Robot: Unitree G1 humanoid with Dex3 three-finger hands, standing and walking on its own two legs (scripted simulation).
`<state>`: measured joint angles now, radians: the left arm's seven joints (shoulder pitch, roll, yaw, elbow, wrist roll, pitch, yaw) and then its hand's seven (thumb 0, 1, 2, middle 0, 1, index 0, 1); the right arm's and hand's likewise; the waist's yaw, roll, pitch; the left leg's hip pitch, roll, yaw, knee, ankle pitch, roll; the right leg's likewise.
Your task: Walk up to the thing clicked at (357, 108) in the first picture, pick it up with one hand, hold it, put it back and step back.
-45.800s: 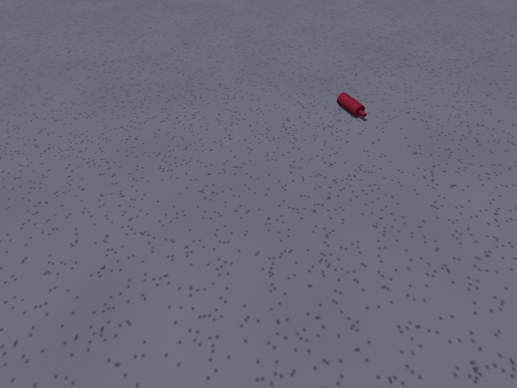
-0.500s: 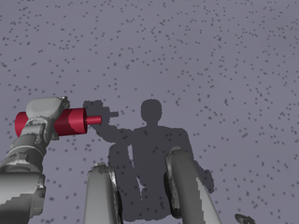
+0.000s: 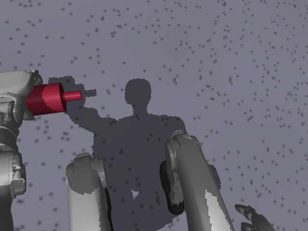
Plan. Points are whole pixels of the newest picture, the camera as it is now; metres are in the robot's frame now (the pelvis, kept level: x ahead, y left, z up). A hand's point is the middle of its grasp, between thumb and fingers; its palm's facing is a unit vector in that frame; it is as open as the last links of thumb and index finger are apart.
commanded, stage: crouch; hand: left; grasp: from above
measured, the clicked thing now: (37, 100) +0.49 +0.25 -0.20
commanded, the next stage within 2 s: lower in 0.56 s
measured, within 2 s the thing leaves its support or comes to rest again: neither
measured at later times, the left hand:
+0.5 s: hand (29, 101) +0.49 +0.27 -0.22, palm faces -0.48 +0.00 -0.88, open 10.9 cm
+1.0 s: hand (37, 105) +0.50 +0.27 -0.28, palm faces -0.51 -0.02 -0.86, open 10.9 cm
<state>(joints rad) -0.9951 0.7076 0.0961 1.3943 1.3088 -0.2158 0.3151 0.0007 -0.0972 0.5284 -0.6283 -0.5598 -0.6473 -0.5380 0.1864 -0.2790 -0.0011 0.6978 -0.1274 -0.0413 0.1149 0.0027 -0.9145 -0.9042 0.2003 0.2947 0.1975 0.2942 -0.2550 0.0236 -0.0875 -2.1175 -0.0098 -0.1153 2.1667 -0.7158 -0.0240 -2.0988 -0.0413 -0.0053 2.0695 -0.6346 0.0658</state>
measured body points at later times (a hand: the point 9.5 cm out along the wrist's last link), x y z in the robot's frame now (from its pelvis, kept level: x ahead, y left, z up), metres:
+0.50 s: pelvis -0.01 +0.01 -0.05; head +0.26 +0.07 +0.31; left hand +0.51 +0.27 -0.17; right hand +0.00 -0.27 -0.13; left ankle +0.07 +0.13 -0.37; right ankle +0.10 -0.15 -0.37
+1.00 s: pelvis -0.01 +0.01 -0.07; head +0.28 +0.08 +0.27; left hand +0.52 +0.27 -0.23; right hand +0.00 -0.27 -0.14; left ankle +0.07 +0.13 -0.37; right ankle +0.10 -0.15 -0.37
